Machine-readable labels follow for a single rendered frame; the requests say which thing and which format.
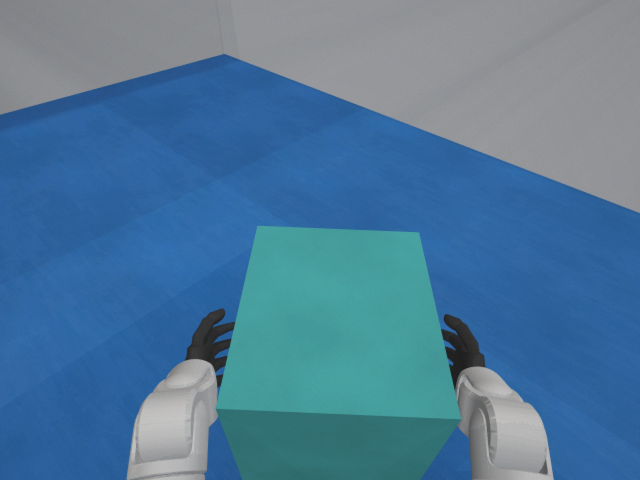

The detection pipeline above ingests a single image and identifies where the left robot forearm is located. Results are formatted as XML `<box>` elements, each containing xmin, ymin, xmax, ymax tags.
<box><xmin>126</xmin><ymin>359</ymin><xmax>218</xmax><ymax>480</ymax></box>

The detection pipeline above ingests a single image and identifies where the right robot forearm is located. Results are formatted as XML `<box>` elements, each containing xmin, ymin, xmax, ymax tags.
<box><xmin>455</xmin><ymin>367</ymin><xmax>554</xmax><ymax>480</ymax></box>

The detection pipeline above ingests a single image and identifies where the carton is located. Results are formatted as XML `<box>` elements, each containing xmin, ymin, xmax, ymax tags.
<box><xmin>216</xmin><ymin>226</ymin><xmax>461</xmax><ymax>480</ymax></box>

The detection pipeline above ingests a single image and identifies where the left robot hand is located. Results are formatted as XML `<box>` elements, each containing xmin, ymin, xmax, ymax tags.
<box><xmin>185</xmin><ymin>309</ymin><xmax>235</xmax><ymax>388</ymax></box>

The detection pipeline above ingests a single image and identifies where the right robot hand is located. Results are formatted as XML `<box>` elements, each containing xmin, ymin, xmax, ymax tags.
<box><xmin>441</xmin><ymin>314</ymin><xmax>485</xmax><ymax>389</ymax></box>

